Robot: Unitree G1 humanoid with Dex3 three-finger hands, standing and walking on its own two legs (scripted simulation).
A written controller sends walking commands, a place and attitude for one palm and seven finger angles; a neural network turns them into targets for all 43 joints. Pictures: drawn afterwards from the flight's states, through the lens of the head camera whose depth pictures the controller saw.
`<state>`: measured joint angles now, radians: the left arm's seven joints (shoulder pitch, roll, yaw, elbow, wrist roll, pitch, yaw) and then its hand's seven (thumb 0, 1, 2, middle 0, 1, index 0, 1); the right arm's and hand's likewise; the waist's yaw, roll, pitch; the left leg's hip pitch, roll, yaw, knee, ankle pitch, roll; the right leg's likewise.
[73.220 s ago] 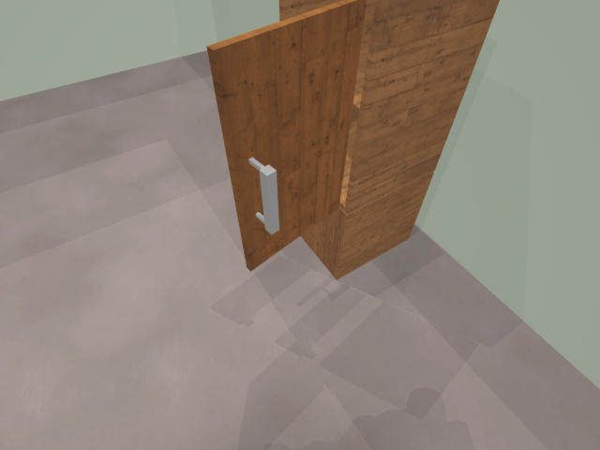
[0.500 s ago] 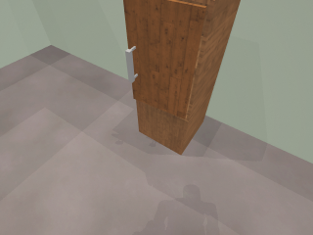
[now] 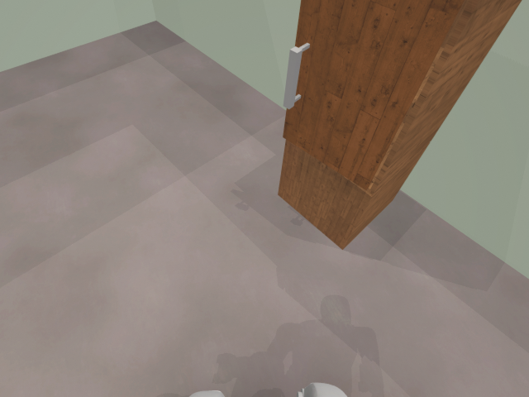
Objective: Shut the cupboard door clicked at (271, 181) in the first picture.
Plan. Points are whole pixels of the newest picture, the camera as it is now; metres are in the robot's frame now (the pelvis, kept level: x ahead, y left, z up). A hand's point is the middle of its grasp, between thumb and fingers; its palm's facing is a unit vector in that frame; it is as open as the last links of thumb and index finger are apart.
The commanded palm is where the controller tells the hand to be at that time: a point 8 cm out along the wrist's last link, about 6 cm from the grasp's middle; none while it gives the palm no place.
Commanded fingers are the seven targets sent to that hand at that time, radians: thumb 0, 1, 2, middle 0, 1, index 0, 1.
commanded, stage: walk to a spot facing it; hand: left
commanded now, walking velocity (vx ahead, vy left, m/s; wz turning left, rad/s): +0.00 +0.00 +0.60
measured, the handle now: (296, 76) +0.92 -0.06 -0.06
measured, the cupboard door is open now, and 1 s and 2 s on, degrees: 5 5 5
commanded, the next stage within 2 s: turn to face it in 1.96 s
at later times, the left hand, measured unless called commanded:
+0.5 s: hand out of the picture +0.00 +0.16 -0.16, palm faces +0.31 -0.90 -0.30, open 7.4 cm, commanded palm none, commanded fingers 0.00 0.90 0.90 -0.20 -0.30 -0.20 -0.30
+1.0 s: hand out of the picture -0.04 +0.12 -0.15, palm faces +0.61 -0.74 -0.29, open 7.4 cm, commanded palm none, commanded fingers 0.00 0.90 0.90 -0.20 -0.30 -0.20 -0.30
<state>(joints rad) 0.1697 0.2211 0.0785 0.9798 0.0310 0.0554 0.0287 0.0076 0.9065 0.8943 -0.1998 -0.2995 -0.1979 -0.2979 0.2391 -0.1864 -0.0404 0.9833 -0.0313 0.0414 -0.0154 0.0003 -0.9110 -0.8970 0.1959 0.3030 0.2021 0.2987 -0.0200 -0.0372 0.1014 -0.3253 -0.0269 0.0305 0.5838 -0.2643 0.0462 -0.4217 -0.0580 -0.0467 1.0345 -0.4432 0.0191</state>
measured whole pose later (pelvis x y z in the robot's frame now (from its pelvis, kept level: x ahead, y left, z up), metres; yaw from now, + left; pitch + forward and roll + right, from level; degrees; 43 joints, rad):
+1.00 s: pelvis +0.05 -0.07 +0.01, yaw +39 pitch +1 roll +3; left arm 0.27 0.18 0.05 0.89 0.04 -0.01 0.02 0.01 0.90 0.89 -0.20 -0.30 -0.20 -0.30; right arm 0.15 -0.24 -0.08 0.90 -0.02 0.08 0.04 0.00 -0.91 -0.90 0.19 0.30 0.20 0.30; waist -0.01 0.01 0.10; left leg -0.48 0.02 0.03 1.07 -0.43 -0.04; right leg -0.22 -0.12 -0.20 0.55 -0.34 -0.02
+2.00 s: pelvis +0.25 +0.21 -0.02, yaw +71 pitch +0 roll +0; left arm 0.39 0.20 0.06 0.99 0.02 0.01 0.01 0.01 0.91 0.89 -0.20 -0.30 -0.20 -0.30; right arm 0.03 -0.25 -0.04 0.83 -0.02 -0.01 0.04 0.00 -0.91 -0.90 0.19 0.30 0.20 0.30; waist 0.03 -0.02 0.15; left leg -0.48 0.00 0.11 0.70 -0.16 0.10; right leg -0.22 -0.18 -0.21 1.04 -0.56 0.06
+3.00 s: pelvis +0.33 +0.31 -0.01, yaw +48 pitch -1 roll -1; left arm 0.12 0.26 0.07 0.86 0.03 0.03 -0.02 0.01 0.91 0.89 -0.20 -0.30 -0.19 -0.30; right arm 0.21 -0.26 -0.05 0.91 -0.01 0.06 -0.02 0.00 -0.91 -0.90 0.20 0.30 0.21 0.30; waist -0.01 0.05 0.11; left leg -0.32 0.15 0.12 0.86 -0.51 -0.06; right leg -0.30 0.00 -0.07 0.64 -0.32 -0.03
